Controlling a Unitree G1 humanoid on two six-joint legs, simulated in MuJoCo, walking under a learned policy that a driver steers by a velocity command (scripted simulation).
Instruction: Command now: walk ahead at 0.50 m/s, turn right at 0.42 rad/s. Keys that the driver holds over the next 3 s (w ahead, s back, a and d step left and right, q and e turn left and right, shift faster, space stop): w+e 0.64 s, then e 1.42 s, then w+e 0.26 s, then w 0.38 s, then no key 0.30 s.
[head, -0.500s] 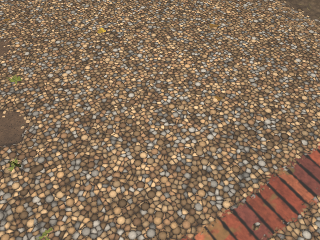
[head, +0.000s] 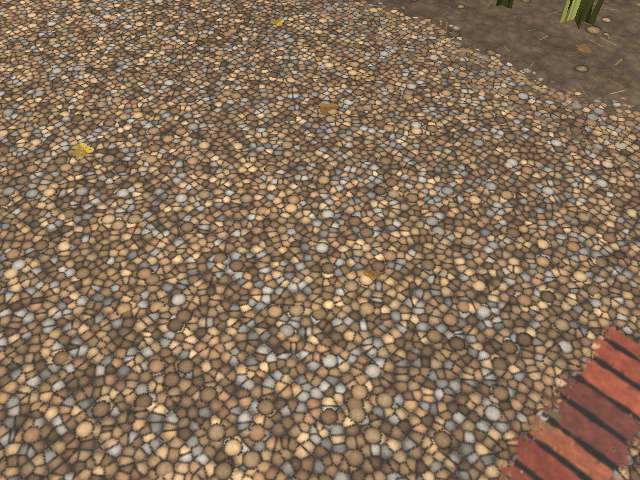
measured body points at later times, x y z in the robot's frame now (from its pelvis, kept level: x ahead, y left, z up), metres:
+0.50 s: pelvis +0.29 -0.06 +0.00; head +0.32 -0.08 +0.45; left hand +0.44 +0.19 -0.11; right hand +0.41 -0.37 -0.09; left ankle +0.47 +0.09 -0.68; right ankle +0.25 -0.12 -0.75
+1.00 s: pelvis +0.50 -0.08 +0.00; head +0.55 -0.11 +0.44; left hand +0.81 +0.04 -0.09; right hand +0.43 -0.38 -0.11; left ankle +0.57 +0.01 -0.75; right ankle +0.50 -0.24 -0.69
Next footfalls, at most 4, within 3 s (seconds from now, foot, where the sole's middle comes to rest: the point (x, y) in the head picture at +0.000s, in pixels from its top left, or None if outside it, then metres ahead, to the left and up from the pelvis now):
0.22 right None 0.29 -0.13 -0.78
0.68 left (316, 429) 0.61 -0.01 -0.78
1.14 right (442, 462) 0.53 -0.27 -0.78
1.56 left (357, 393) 0.69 -0.10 -0.78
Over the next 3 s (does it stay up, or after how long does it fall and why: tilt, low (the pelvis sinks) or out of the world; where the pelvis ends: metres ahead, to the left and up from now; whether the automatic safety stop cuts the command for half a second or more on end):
stays up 0.53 -0.43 -0.01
